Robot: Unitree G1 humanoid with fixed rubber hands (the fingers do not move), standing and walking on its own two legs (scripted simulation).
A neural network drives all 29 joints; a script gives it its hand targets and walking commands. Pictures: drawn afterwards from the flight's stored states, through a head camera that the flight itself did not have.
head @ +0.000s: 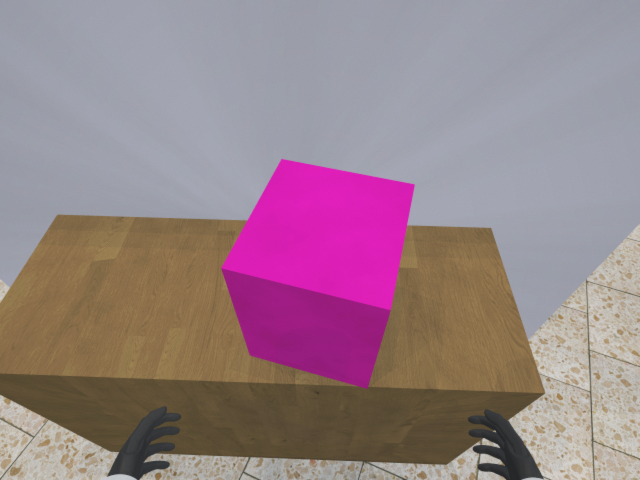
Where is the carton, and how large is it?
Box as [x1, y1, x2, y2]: [221, 159, 414, 388]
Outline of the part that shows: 281,159 221,268 250,355 367,388 390,310 414,184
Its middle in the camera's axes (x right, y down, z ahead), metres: +0.01 +0.05 +0.59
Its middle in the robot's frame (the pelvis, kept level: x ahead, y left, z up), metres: +0.41 +0.01 -0.02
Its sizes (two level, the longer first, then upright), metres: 0.210 0.200 0.250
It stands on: a pedestal, 0.60 m high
